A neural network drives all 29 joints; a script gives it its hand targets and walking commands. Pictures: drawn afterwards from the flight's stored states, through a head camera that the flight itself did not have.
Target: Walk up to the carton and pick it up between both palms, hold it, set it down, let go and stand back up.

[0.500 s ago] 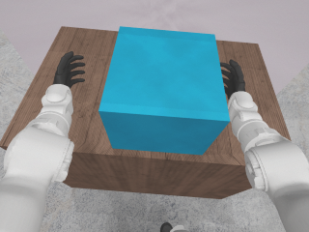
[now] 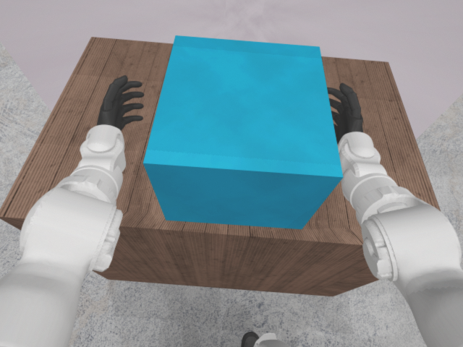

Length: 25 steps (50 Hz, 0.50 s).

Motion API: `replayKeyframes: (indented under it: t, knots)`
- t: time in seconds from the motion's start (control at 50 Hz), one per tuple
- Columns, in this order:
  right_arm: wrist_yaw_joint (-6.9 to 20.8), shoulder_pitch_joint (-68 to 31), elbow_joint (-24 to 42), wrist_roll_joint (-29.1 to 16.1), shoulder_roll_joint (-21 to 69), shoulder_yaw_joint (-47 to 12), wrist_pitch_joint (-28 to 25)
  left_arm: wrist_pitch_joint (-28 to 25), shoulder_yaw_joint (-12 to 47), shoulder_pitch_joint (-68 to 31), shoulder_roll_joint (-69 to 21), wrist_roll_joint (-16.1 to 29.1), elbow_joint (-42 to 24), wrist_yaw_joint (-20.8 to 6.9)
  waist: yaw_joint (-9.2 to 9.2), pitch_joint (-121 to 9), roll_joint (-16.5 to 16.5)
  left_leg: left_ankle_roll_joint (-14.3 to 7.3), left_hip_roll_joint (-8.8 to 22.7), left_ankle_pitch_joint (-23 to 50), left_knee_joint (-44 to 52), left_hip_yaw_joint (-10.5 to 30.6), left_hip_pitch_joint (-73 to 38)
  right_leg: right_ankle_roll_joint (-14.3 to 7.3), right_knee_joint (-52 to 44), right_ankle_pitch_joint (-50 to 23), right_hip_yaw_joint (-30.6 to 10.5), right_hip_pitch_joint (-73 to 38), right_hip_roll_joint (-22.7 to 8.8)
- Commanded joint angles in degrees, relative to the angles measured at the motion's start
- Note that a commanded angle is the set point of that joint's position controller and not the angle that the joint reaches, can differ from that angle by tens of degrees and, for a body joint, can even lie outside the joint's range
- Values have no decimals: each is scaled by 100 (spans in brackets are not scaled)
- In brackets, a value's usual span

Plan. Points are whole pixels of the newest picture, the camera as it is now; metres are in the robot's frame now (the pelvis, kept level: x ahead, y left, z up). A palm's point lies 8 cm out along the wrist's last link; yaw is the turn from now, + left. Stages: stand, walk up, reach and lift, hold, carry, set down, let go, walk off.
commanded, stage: reach and lift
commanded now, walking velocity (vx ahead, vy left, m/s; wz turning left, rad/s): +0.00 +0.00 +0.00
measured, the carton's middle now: (240, 135) +0.51 -0.04 +0.03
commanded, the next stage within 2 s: none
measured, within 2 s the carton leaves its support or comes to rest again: neither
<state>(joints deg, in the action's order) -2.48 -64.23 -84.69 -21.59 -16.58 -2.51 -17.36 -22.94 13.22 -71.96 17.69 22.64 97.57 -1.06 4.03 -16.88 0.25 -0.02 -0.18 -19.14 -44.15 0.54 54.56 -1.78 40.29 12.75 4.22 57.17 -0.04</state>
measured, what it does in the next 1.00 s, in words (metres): stands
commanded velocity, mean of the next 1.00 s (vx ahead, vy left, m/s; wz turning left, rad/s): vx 0.00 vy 0.00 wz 0.00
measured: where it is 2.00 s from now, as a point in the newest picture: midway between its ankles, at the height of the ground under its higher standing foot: outside the picture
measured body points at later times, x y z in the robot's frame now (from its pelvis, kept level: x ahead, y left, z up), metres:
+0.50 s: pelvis +0.00 +0.00 +0.01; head +0.12 +0.01 +0.44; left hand +0.51 +0.16 +0.08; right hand +0.48 -0.21 +0.08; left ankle -0.01 +0.11 -0.70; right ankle +0.04 -0.10 -0.70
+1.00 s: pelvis +0.01 +0.00 +0.02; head +0.14 +0.02 +0.46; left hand +0.51 +0.16 +0.08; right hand +0.48 -0.20 +0.08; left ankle -0.01 +0.11 -0.70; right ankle +0.04 -0.10 -0.70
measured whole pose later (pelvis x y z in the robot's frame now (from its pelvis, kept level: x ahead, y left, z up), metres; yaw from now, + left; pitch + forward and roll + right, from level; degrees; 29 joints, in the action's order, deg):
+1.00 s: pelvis +0.01 +0.00 +0.02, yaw +2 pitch +26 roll +0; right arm -4.2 -59.1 -76.5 2.3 -9.1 19.5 -18.5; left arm -25.6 -7.5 -69.0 16.7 4.2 95.1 -0.6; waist 6.3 -11.1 0.0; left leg -0.3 -0.8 -14.7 -32.8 0.9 43.8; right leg -1.6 29.7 9.4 5.1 46.0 -0.6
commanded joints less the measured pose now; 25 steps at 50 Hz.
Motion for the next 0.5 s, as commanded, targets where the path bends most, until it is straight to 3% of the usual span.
replayKeyframes:
  t: [0.0,0.14,0.36,0.38,0.4,0.42,0.48]
  knots:
    - [8,-2294,674,203,-542,150,-117,-152,-91,-2332,550,-79,-583,73,-36,-3625,295,370,-39,2189,257,-177,-1408,227,-11,-1731,-72,-2809,-11]
    - [-127,-2291,899,460,-262,314,-82,-204,-419,-2283,533,-328,-616,152,-56,-3646,76,272,-88,1908,426,-245,-989,298,-8,-1857,-190,-3437,-63]
    - [-214,-2256,929,748,31,505,-79,-304,-581,-2353,262,-520,-630,157,46,-3600,256,339,-70,2100,488,-204,-1215,227,-66,-2100,-171,-3485,-94]
    - [-218,-2236,943,775,47,520,-97,-325,-587,-2357,236,-522,-631,160,70,-3691,229,356,-64,2218,469,-219,-1281,218,-81,-2189,-165,-3504,-82]
    - [-202,-2409,1149,762,84,485,-39,-259,-606,-2383,500,-452,-755,137,219,-3532,-58,247,-120,1912,572,-184,-1026,269,-121,-2085,-210,-3656,-113]
    - [-201,-2364,1124,784,151,501,-6,-237,-620,-2360,470,-473,-767,125,186,-3501,-64,209,-126,1827,654,-187,-888,295,-93,-2164,-231,-3830,-153]
    - [-184,-2304,1175,802,219,553,-7,-220,-606,-2357,338,-540,-775,106,154,-3599,164,278,-113,1950,728,-206,-1035,258,-118,-2213,-194,-3783,-163]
